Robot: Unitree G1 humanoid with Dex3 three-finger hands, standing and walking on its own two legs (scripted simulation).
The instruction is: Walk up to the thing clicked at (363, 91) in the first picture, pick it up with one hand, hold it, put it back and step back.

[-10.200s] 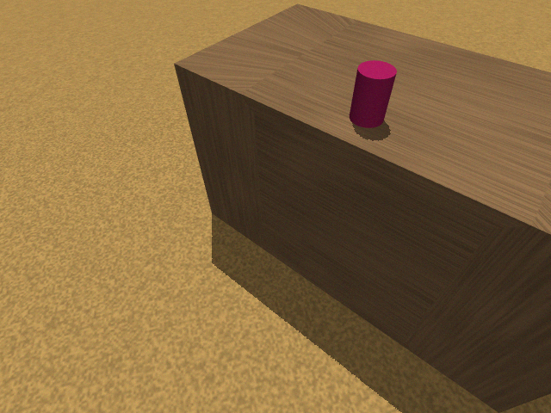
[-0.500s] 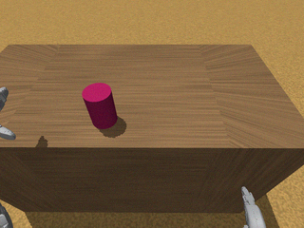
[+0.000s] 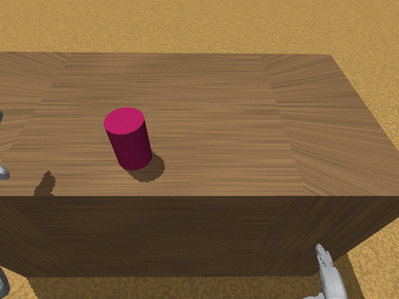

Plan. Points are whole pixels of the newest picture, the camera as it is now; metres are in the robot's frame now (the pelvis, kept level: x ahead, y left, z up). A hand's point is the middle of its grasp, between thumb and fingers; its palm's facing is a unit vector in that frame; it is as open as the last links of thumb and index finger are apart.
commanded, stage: go down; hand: left
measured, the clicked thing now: (130, 140) +0.47 +0.17 +0.04
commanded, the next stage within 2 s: approach in 1.22 s
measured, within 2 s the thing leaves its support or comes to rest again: neither
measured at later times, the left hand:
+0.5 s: hand out of the picture +0.39 +0.36 +0.18, palm faces +0.13 -0.99 +0.00, open 17.6 cm
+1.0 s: hand out of the picture +0.39 +0.36 +0.17, palm faces +0.12 -0.99 -0.01, open 17.5 cm
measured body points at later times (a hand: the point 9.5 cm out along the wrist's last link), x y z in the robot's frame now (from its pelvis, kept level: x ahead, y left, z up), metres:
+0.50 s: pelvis +0.00 +0.00 -0.01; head +0.03 +0.01 +0.44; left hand +0.37 +0.41 +0.18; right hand +0.15 -0.26 -0.09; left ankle -0.01 +0.12 -0.74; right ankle -0.01 -0.15 -0.74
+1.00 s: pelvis +0.01 +0.00 -0.01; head +0.04 +0.02 +0.44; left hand +0.38 +0.41 +0.17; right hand +0.16 -0.26 -0.09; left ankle -0.01 +0.12 -0.74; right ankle -0.01 -0.15 -0.74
